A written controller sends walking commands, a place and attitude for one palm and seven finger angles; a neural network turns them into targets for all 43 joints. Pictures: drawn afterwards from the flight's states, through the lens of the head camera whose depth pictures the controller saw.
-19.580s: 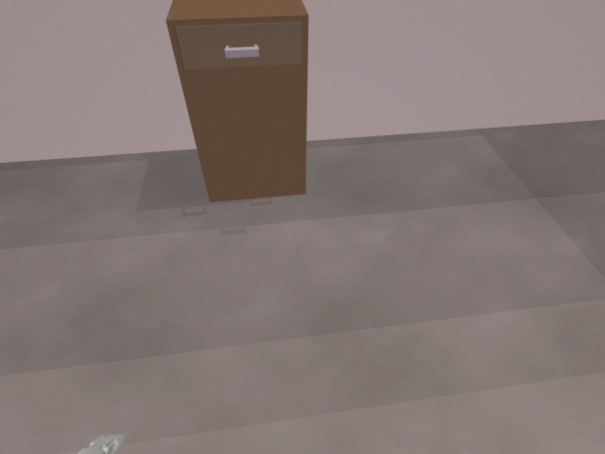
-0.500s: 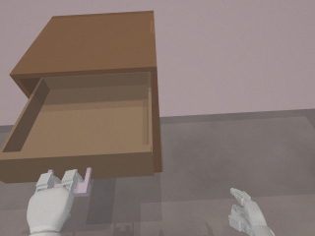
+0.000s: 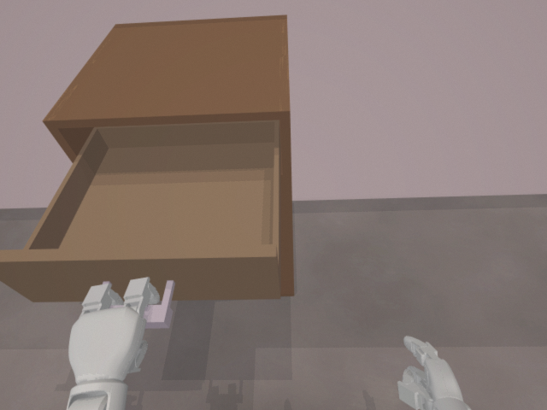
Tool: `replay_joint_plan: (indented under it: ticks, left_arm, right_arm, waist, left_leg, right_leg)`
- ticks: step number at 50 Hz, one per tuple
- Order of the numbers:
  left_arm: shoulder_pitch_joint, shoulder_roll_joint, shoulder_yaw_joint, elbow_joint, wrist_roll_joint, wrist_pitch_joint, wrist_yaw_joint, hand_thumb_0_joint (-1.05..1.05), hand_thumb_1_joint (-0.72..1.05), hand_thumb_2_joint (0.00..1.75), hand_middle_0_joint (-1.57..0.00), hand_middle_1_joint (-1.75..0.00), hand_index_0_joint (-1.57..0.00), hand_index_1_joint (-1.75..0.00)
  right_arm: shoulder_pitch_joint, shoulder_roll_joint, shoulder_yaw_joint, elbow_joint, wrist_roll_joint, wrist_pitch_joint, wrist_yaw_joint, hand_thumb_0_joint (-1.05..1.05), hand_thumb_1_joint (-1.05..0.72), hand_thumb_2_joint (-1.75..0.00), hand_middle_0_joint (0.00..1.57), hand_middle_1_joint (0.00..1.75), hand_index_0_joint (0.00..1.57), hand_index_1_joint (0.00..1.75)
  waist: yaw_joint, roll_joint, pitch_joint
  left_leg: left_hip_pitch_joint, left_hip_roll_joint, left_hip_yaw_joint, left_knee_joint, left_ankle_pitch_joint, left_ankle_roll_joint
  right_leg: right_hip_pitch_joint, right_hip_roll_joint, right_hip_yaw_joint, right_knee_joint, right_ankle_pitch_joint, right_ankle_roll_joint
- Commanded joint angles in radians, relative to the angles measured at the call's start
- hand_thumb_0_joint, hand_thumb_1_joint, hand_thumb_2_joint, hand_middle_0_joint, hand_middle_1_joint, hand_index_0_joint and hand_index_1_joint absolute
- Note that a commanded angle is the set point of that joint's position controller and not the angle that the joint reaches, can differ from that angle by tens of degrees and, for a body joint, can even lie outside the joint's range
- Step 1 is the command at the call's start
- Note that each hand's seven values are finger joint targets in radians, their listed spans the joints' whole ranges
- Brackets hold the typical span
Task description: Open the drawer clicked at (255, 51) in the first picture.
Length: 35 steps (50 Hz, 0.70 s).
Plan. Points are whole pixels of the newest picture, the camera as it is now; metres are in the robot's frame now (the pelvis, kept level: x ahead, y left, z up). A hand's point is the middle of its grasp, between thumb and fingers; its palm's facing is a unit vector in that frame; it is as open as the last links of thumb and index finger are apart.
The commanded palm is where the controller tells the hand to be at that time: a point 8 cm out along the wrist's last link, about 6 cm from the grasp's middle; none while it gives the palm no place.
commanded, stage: open the thumb to release the handle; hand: left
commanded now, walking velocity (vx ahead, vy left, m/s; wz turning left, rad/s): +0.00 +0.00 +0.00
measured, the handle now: (133, 302) +0.26 +0.24 +0.01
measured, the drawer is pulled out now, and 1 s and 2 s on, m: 0.30 0.30 0.30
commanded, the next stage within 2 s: lift the hand off the handle in 0.16 s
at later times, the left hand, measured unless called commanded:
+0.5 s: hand (130, 341) +0.21 +0.23 -0.01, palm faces +0.02 -0.05 -1.00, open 13.8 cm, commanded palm +0.19 +0.24 +0.04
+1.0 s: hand (105, 320) +0.22 +0.25 +0.05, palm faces +0.07 -0.06 -1.00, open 13.4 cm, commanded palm +0.20 +0.24 +0.11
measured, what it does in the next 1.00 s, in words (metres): stands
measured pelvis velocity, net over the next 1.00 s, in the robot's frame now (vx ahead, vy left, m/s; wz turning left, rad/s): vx -0.02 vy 0.00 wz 0.02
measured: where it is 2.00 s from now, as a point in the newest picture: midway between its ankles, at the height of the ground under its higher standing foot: outside the picture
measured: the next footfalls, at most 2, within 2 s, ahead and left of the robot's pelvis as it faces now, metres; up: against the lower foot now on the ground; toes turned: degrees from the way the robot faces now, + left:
none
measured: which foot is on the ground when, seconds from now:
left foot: down 0.00-1.00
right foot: down 0.00-1.00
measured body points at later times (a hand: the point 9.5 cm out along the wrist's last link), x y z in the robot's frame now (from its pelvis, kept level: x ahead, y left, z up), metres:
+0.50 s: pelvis -0.02 -0.01 +0.00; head +0.01 -0.03 +0.45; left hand +0.21 +0.23 +0.05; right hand +0.18 -0.24 -0.10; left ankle -0.03 +0.13 -0.69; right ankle +0.01 -0.11 -0.69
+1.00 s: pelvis -0.02 +0.00 +0.02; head +0.00 -0.03 +0.47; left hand +0.21 +0.25 +0.10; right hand +0.19 -0.22 -0.08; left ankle -0.03 +0.13 -0.69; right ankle +0.01 -0.11 -0.69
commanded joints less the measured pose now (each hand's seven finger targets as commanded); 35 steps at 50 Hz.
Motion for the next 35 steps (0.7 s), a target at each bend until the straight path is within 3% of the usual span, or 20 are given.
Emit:
replay_joint_plan:
  ticks: [1, 3, 6, 9, 11, 12, 13, 16, 19, 22, 25, 28, 31, 33, 35]
  left_arm:
    - [-0.083, 0.205, 0.163, -0.128, -0.001, 0.039, 0.005, 0.00, -0.36, 0.36, -0.31, -1.22, -0.31, -1.22]
    - [-0.130, 0.218, 0.167, -0.094, 0.002, 0.028, -0.012, 0.00, -0.50, 0.30, -0.30, -1.20, -0.30, -1.20]
    - [-0.150, 0.222, 0.169, -0.088, 0.003, 0.002, -0.024, 0.00, -0.50, 0.30, -0.30, -1.20, -0.30, -1.20]
    - [-0.176, 0.192, 0.137, -0.061, 0.005, -0.019, -0.030, 0.00, -0.50, 0.30, -0.30, -1.20, -0.30, -1.20]
    - [-0.207, 0.219, 0.167, -0.053, 0.007, -0.032, -0.027, 0.00, -0.50, 0.30, -0.30, -1.20, -0.30, -1.20]
    - [-0.196, 0.212, 0.159, -0.044, 0.011, -0.036, -0.025, 0.00, -0.50, 0.30, -0.30, -1.20, -0.30, -1.20]
    - [-0.209, 0.130, 0.081, -0.085, 0.003, -0.039, -0.025, 0.00, -0.50, 0.30, -0.30, -1.20, -0.30, -1.20]
    - [-0.258, 0.154, 0.096, -0.045, 0.014, -0.044, -0.014, 0.00, -0.50, 0.30, -0.30, -1.20, -0.30, -1.20]
    - [-0.280, 0.177, 0.110, -0.051, 0.027, -0.048, -0.005, 0.00, -0.50, 0.30, -0.30, -1.20, -0.30, -1.20]
    - [-0.324, 0.199, 0.121, -0.037, 0.028, -0.046, -0.004, 0.00, -0.50, 0.30, -0.30, -1.20, -0.30, -1.20]
    - [-0.358, 0.199, 0.116, -0.007, 0.018, -0.043, -0.009, 0.00, -0.50, 0.30, -0.30, -1.20, -0.30, -1.20]
    - [-0.407, 0.195, 0.107, -0.001, 0.011, -0.043, -0.009, 0.00, -0.50, 0.30, -0.30, -1.20, -0.30, -1.20]
    - [-0.379, 0.260, 0.167, -0.064, -0.007, -0.042, -0.007, 0.00, -0.50, 0.30, -0.30, -1.20, -0.30, -1.20]
    - [-0.415, 0.232, 0.135, -0.102, -0.017, -0.042, -0.009, 0.00, -0.50, 0.30, -0.30, -1.20, -0.30, -1.20]
    - [-0.420, 0.250, 0.150, -0.104, -0.024, -0.043, -0.014, 0.00, -0.50, 0.30, -0.30, -1.20, -0.30, -1.20]
  right_arm:
    - [-0.131, -0.120, -0.029, -0.161, 0.004, -0.042, -0.032, 0.00, -0.90, -0.90, 0.20, 0.30, 0.20, 0.30]
    - [-0.128, -0.113, -0.027, -0.155, 0.006, -0.043, -0.041, 0.00, -0.90, -0.90, 0.20, 0.30, 0.20, 0.30]
    - [-0.121, -0.110, -0.027, -0.153, 0.003, -0.047, -0.045, 0.00, -0.90, -0.90, 0.20, 0.30, 0.20, 0.30]
    - [-0.119, -0.107, -0.026, -0.149, 0.002, -0.054, -0.046, 0.00, -0.90, -0.90, 0.20, 0.30, 0.20, 0.30]
    - [-0.113, -0.109, -0.033, -0.143, 0.002, -0.055, -0.047, 0.00, -0.90, -0.90, 0.20, 0.30, 0.20, 0.30]
    - [-0.114, -0.108, -0.031, -0.143, 0.001, -0.058, -0.046, 0.00, -0.90, -0.90, 0.20, 0.30, 0.20, 0.30]
    - [-0.114, -0.105, -0.033, -0.153, 0.000, -0.064, -0.037, 0.00, -0.90, -0.90, 0.20, 0.30, 0.20, 0.30]
    - [-0.107, -0.112, -0.039, -0.138, -0.001, -0.069, -0.037, 0.00, -0.90, -0.90, 0.20, 0.30, 0.20, 0.30]
    - [-0.109, -0.113, -0.042, -0.136, -0.006, -0.074, -0.038, 0.00, -0.90, -0.90, 0.20, 0.30, 0.20, 0.30]
    - [-0.109, -0.115, -0.040, -0.131, -0.003, -0.072, -0.042, 0.00, -0.90, -0.90, 0.20, 0.30, 0.20, 0.30]
    - [-0.101, -0.116, -0.040, -0.123, 0.002, -0.075, -0.047, 0.00, -0.90, -0.90, 0.20, 0.30, 0.20, 0.30]
    - [-0.093, -0.116, -0.042, -0.121, 0.004, -0.076, -0.051, 0.00, -0.90, -0.90, 0.20, 0.30, 0.20, 0.30]
    - [-0.100, -0.120, -0.042, -0.131, 0.004, -0.075, -0.057, 0.00, -0.90, -0.90, 0.20, 0.30, 0.20, 0.30]
    - [-0.103, -0.115, -0.040, -0.133, 0.007, -0.078, -0.058, 0.00, -0.90, -0.90, 0.20, 0.30, 0.20, 0.30]
    - [-0.109, -0.117, -0.037, -0.129, 0.009, -0.080, -0.062, 0.00, -0.90, -0.90, 0.20, 0.30, 0.20, 0.30]
  waist:
    - [0.020, -0.081, -0.132]
    - [0.017, -0.074, -0.106]
    - [0.025, -0.024, -0.135]
    - [0.019, -0.039, -0.114]
    - [0.019, -0.046, -0.130]
    - [0.024, -0.040, -0.128]
    - [0.010, -0.028, -0.151]
    - [-0.001, -0.054, -0.134]
    - [0.011, -0.060, -0.173]
    - [0.006, -0.061, -0.166]
    - [0.001, -0.046, -0.144]
    - [-0.002, -0.042, -0.170]
    - [0.018, -0.030, -0.228]
    - [0.006, -0.028, -0.216]
    - [0.009, -0.030, -0.192]
  left_leg:
    - [0.069, -0.050, -0.005, -0.134, 0.253, 0.028]
    - [0.068, -0.053, -0.003, -0.142, 0.223, 0.030]
    - [0.091, -0.054, -0.003, -0.149, 0.234, 0.027]
    - [0.078, -0.056, -0.005, -0.150, 0.213, 0.027]
    - [0.080, -0.055, -0.002, -0.147, 0.222, 0.026]
    - [0.076, -0.057, -0.004, -0.146, 0.220, 0.026]
    - [0.095, -0.055, -0.004, -0.142, 0.233, 0.027]
    - [0.084, -0.052, -0.012, -0.136, 0.232, 0.025]
    - [0.082, -0.054, -0.005, -0.128, 0.227, 0.028]
    - [0.066, -0.057, -0.004, -0.127, 0.210, 0.030]
    - [0.054, -0.057, -0.005, -0.131, 0.191, 0.031]
    - [0.064, -0.056, -0.005, -0.133, 0.185, 0.032]
    - [0.095, -0.059, -0.006, -0.149, 0.221, 0.031]
    - [0.116, -0.056, -0.006, -0.157, 0.227, 0.033]
    - [0.118, -0.055, -0.007, -0.174, 0.220, 0.033]
  right_leg:
    - [0.202, 0.014, 0.003, -0.193, 0.298, -0.018]
    - [0.189, 0.012, 0.013, -0.211, 0.253, -0.015]
    - [0.203, 0.013, 0.007, -0.214, 0.248, -0.020]
    - [0.186, 0.011, 0.007, -0.219, 0.225, -0.016]
    - [0.196, 0.010, 0.013, -0.224, 0.231, -0.017]
    - [0.190, 0.011, 0.016, -0.218, 0.233, -0.017]
    - [0.185, 0.008, 0.007, -0.216, 0.248, -0.017]
    - [0.159, 0.013, -0.005, -0.208, 0.233, -0.018]
    - [0.168, 0.007, 0.001, -0.204, 0.235, -0.016]
    - [0.171, 0.004, 0.015, -0.209, 0.220, -0.015]
    - [0.161, 0.002, 0.010, -0.217, 0.197, -0.014]
    - [0.161, 0.002, 0.007, -0.217, 0.179, -0.014]
    - [0.229, 0.005, 0.013, -0.222, 0.217, -0.016]
    - [0.223, 0.001, 0.004, -0.231, 0.224, -0.012]
    - [0.227, 0.001, -0.001, -0.244, 0.207, -0.011]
